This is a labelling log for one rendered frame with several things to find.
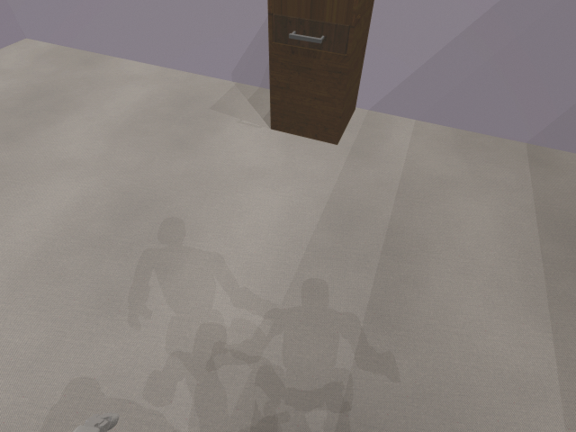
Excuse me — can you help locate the robot left hand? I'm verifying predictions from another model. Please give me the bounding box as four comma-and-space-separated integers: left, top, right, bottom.
73, 413, 119, 432

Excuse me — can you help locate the drawer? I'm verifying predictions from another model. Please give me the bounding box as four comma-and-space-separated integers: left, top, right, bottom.
273, 13, 350, 54

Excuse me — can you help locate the handle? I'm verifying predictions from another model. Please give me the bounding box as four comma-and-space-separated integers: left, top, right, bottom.
289, 31, 325, 43

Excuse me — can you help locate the cabinet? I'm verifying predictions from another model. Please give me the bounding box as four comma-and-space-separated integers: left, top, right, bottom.
267, 0, 374, 145

